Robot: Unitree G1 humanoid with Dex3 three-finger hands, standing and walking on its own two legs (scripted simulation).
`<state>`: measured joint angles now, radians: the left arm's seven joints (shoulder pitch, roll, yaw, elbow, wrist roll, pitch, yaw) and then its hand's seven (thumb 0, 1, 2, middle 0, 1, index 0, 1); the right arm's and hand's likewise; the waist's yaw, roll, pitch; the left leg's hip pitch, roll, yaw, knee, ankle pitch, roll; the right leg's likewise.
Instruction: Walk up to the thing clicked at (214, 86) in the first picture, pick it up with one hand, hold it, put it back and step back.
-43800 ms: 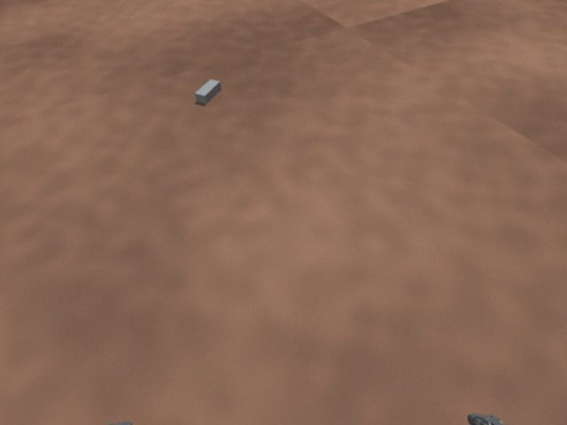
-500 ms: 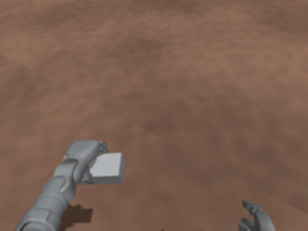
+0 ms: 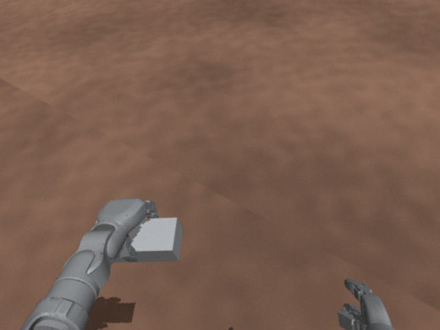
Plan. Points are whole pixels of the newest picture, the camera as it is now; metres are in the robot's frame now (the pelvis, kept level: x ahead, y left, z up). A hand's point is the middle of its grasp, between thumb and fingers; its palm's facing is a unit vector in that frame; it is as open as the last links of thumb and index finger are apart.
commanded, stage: hold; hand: left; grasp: from above
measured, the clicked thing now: (136, 240) +0.31 +0.22 -0.07
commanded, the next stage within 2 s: crouch in 0.52 s
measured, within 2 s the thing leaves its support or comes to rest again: neither
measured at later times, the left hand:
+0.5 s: hand (131, 232) +0.30 +0.21 -0.02, palm faces -0.43 -0.02 -0.90, open 10.2 cm
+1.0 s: hand (140, 244) +0.31 +0.22 -0.10, palm faces -0.44 +0.03 -0.90, open 10.2 cm
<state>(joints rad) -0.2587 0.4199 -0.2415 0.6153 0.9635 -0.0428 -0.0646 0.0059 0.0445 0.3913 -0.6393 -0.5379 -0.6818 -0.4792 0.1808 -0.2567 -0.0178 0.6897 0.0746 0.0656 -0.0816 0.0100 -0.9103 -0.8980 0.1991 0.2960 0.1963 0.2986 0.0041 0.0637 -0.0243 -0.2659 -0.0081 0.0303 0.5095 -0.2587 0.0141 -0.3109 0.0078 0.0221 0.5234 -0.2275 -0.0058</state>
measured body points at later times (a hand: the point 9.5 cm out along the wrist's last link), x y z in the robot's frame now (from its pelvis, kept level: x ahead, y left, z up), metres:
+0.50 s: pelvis +0.00 +0.00 +0.00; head +0.01 -0.03 +0.45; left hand +0.32 +0.21 +0.03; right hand +0.14 -0.25 -0.12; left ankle +0.01 +0.11 -0.74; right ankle +0.03 -0.11 -0.74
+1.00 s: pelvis -0.01 +0.00 -0.03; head +0.04 +0.00 +0.42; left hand +0.33 +0.22 -0.05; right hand +0.12 -0.26 -0.14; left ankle +0.01 +0.11 -0.74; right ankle +0.03 -0.11 -0.74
